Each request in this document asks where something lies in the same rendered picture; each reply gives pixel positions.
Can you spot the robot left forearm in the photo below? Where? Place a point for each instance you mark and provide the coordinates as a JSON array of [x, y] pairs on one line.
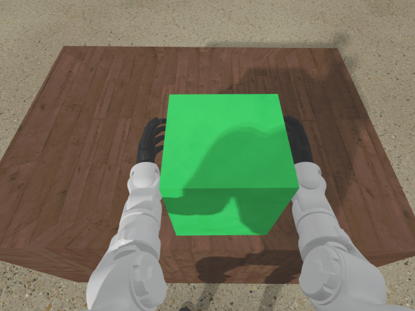
[[141, 218]]

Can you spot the robot left upper arm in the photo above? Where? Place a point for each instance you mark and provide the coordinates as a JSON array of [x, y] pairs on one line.
[[134, 282]]

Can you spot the left robot hand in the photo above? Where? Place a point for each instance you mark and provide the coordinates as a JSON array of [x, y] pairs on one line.
[[146, 150]]

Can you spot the robot right upper arm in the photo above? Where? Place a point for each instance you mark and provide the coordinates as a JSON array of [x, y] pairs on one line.
[[335, 280]]

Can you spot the right robot hand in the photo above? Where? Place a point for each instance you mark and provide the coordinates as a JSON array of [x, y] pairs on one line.
[[299, 143]]

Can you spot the carton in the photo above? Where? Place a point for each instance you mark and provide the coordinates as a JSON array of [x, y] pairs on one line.
[[227, 166]]

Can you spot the robot right forearm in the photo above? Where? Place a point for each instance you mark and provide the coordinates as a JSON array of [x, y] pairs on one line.
[[313, 216]]

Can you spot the pedestal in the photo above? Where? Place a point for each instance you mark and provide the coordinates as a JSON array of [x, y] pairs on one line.
[[63, 177]]

